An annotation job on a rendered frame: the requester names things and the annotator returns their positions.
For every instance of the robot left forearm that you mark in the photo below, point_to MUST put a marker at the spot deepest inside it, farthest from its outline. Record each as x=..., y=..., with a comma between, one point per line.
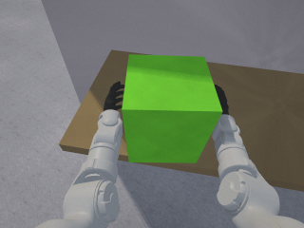
x=103, y=154

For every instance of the carton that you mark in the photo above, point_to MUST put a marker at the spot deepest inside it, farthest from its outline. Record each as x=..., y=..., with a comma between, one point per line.
x=170, y=108

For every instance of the left robot upper arm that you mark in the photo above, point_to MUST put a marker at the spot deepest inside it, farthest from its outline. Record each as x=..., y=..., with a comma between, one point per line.
x=92, y=204

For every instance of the robot left hand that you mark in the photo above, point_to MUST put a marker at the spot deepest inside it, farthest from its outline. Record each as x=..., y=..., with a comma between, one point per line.
x=111, y=101

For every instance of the robot right hand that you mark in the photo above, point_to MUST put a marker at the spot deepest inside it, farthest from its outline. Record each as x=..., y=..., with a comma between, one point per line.
x=222, y=100

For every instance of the right robot upper arm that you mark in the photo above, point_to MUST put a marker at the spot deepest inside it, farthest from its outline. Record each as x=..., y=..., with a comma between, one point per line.
x=252, y=203

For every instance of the robot right forearm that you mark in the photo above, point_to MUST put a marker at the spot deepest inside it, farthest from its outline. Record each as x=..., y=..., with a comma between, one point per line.
x=230, y=150

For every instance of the table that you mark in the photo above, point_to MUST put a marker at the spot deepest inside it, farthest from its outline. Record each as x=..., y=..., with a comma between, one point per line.
x=267, y=106

